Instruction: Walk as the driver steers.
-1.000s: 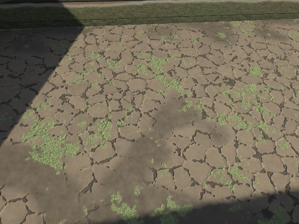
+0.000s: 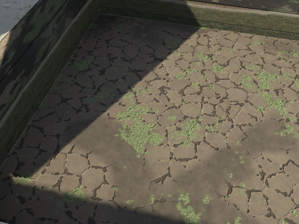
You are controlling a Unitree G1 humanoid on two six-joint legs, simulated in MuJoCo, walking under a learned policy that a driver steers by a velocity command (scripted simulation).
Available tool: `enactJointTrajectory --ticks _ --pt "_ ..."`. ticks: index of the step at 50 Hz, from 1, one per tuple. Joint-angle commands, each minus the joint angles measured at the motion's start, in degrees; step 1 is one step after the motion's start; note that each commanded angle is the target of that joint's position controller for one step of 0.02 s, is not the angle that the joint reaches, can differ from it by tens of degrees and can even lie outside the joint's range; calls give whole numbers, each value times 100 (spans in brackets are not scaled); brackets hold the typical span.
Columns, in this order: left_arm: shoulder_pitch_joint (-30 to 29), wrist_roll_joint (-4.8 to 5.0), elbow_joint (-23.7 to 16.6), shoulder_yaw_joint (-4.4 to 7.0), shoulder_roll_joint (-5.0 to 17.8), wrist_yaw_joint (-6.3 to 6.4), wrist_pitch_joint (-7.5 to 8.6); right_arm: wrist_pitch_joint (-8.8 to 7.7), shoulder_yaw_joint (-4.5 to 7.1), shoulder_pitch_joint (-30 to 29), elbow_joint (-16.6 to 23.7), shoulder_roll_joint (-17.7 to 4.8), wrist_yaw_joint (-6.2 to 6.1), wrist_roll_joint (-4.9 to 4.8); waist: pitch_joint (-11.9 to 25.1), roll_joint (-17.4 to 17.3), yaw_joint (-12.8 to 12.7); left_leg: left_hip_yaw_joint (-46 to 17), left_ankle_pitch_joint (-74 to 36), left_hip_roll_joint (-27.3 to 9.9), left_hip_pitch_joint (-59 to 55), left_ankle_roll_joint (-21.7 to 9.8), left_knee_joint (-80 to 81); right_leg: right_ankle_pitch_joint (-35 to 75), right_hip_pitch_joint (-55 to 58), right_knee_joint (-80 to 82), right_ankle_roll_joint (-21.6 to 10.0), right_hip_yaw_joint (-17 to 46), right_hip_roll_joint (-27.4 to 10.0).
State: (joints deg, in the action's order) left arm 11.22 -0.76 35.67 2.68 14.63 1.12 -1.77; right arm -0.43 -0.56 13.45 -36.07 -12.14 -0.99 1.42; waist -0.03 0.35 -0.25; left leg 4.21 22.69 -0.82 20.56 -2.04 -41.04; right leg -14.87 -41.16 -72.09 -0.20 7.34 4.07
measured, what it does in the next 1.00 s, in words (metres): steps on the spot: right foot, then left foot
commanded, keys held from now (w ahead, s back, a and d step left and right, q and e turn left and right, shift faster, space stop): w+e+shift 0.32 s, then w+shift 0.12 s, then w+q+shift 0.56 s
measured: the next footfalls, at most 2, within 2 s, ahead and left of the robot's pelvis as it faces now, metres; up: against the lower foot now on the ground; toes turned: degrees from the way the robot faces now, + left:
right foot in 0.22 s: +0.08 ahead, -0.09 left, +0.00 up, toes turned -8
left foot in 0.52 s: +0.11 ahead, +0.08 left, +0.00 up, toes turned -6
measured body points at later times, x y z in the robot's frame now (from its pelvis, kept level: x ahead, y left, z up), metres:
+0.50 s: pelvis +0.05 -0.04 -0.02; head +0.08 -0.06 +0.43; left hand +0.34 +0.04 -0.09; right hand +0.16 -0.32 -0.10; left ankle +0.12 +0.06 -0.70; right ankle +0.09 -0.11 -0.72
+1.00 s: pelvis +0.03 -0.04 +0.00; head +0.04 -0.02 +0.45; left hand +0.30 +0.13 -0.05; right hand +0.23 -0.29 -0.04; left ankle +0.12 +0.06 -0.72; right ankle +0.09 -0.12 -0.72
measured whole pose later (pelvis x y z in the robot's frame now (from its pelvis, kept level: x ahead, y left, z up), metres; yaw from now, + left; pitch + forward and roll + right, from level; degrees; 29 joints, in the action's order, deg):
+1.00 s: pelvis +0.03 -0.04 +0.00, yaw -9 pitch -3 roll -1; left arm 1.2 -1.9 29.7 -0.9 11.4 0.0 -0.8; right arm 3.6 -1.3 0.9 -31.5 -12.0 1.4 -2.9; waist -4.8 1.8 -0.4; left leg -11.7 13.8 7.3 19.5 -0.9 -37.2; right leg -13.0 -18.8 -34.4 -2.4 -8.9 1.3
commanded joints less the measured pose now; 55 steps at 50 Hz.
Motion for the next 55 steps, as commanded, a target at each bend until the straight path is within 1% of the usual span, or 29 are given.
enactJointTrajectory --ticks 1,5,9,10,11,12,13,14,15,16,17,19,20,22,24,26,28,29,30,31,37,38,47,48,49,51,52,53,55 --pt "-312 -33 -537 16 181 25 -134 -292 182 -287 340 -661 44 -22 134 -833 -83 -1130 -2085 -1513 -87 -281 1351 829 -477 1 80 7 -233" --pt "-967 -19 -824 -35 176 -239 -168 -309 314 10 178 -995 -53 -25 82 -701 83 -456 -2653 -1629 -41 -300 1164 526 311 959 -156 -792 -442" --pt "-1271 120 -1084 -60 191 -388 -192 -278 471 172 78 -1223 -183 24 133 -794 248 -207 -3499 -1909 -789 -305 1033 -714 858 2050 -512 -1074 -641" --pt "-841 61 -955 -9 263 -398 -200 -268 479 -52 97 -1279 -222 16 223 -783 -23 146 -4645 -1795 -528 -99 487 -454 1690 2483 -663 -1140 -454" --pt "114 39 -640 10 184 -335 -175 -170 477 -205 92 -1341 -263 33 679 -561 -589 454 -5375 -1460 -294 79 -815 -205 2958 3021 -893 -1042 -110" --pt "1030 4 -371 48 356 -237 -124 45 408 -536 289 -1138 -218 74 942 207 -1003 592 -4279 -668 705 289 -2955 2409 3836 2689 -1296 -543 -251" --pt "534 142 -320 109 916 -224 -153 190 256 -745 760 -467 -223 256 1170 2097 -622 344 1112 562 2901 725 -4225 5409 4552 2701 -1956 944 -916" --pt "253 163 -605 102 764 -138 -149 155 205 -953 874 -415 -277 274 1560 1403 -703 -513 1019 447 2964 942 -4638 4898 4085 3030 -2041 1650 -1307" --pt "-257 107 -785 44 608 -38 -137 142 219 -818 869 -445 -289 171 1484 922 -374 -629 677 289 2789 1067 -4489 4138 3406 3298 -1899 1581 -1410" --pt "-648 34 -833 -41 524 27 -156 119 195 -827 908 -507 -271 102 1070 634 -106 -630 415 240 2385 1009 -4047 3230 2391 3587 -1640 1583 -1242" --pt "-1174 13 -954 -140 395 25 -131 152 152 -813 987 -455 -275 117 837 589 201 -616 187 236 1917 969 -3464 2692 1665 3804 -1351 1326 -1003" --pt "-1705 -32 -1135 -304 189 -31 15 334 129 -582 837 -283 -275 145 1154 666 366 -463 68 355 1055 926 -3184 2206 1271 4005 -1203 1291 -877" --pt "-1704 -4 -1138 -334 152 -55 92 386 123 -536 788 -290 -279 162 1284 534 323 -546 -24 280 824 898 -2895 1954 1370 3985 -1098 1318 -824" --pt "-1421 79 -1029 -281 390 -57 150 351 125 -800 816 -404 -197 57 1459 509 105 -624 -96 176 463 743 -2031 1532 1957 4255 -853 1626 -861" --pt "-1383 70 -1003 -224 502 -31 109 275 124 -1043 840 -434 -125 -89 1322 408 -47 -655 -160 19 214 535 -1153 1094 2336 4466 -681 1778 -1037" --pt "-1402 114 -957 -214 429 -2 40 206 81 -1181 785 -270 -36 -145 1027 271 -125 -545 -655 -74 -377 277 -241 664 2266 4648 -493 1744 -1113" --pt "-1166 85 -932 -258 267 -17 -34 217 55 -1457 701 -217 65 -162 763 -396 -384 -550 -1844 109 -1142 -20 332 66 2006 4700 -116 891 -716" --pt "-1262 44 -946 -300 202 -57 -52 242 65 -1745 738 -138 118 -260 624 -481 -329 -786 -1616 123 -1161 -190 493 -345 1903 4791 79 448 -558" --pt "-1389 -64 -946 -310 201 -90 -57 241 28 -1706 733 -115 120 -252 400 -274 -303 -932 -1847 44 -1041 -210 629 -147 1928 4726 198 144 -447" --pt "-1518 -82 -963 -310 153 -115 -27 235 7 -1661 716 -91 114 -231 402 -175 -226 -1090 -1839 -2 -917 -190 796 -8 2193 4642 198 24 -433" --pt "-1843 -50 -1101 -325 70 -110 124 241 19 -1533 666 -232 148 -302 255 249 -53 -1405 -909 148 -430 -174 1026 -203 2638 4820 259 -218 -667" --pt "-1946 -48 -1169 -373 -103 -117 152 261 9 -1514 665 -206 154 -286 277 250 -37 -1417 -869 166 -245 -129 1018 -15 2862 4700 297 -356 -665" --pt "-1725 -121 -1192 -283 -62 -114 211 368 86 -1796 981 -570 242 -317 283 -366 103 -2372 -347 186 1090 -365 1649 344 3733 3848 388 -1116 -521" --pt "-1688 -120 -1255 -272 -18 -114 226 321 161 -1791 976 -809 220 -410 260 -439 27 -2444 -226 225 1406 -288 1699 170 3956 3938 240 -972 -600" --pt "-1504 -103 -1209 -173 184 -98 221 280 204 -1841 1034 -812 222 -532 421 -127 -89 -2332 264 288 1648 -259 1524 -235 4266 4161 185 -731 -866" --pt "-887 -153 -1025 -26 571 -70 247 242 248 -2092 1155 -751 250 -595 539 591 -378 -1470 93 586 2202 -127 285 -1151 4555 4810 -15 22 -1763" --pt "-721 -173 -940 49 785 -20 254 259 269 -2285 1222 -757 246 -506 388 869 -486 -1093 -69 495 2299 -96 -608 -1671 4089 5325 -114 418 -2335" --pt "-700 -153 -911 45 798 21 270 282 289 -2363 1264 -795 251 -379 302 626 -434 -974 -142 281 2175 -66 -996 -1937 3536 5527 -217 605 -2590" --pt "-970 -126 -879 -48 617 43 333 325 251 -2087 1184 -673 290 -297 432 450 -111 -823 -228 62 1566 9 -1230 -1796 2840 5546 -275 236 -2575"
Keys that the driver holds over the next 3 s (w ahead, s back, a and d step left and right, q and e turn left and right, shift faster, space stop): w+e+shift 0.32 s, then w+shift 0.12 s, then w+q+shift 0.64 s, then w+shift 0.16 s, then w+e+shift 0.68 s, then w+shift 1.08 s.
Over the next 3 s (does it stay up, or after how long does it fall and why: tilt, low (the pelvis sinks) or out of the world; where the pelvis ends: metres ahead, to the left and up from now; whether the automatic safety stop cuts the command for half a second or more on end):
stays up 0.04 -0.02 0.01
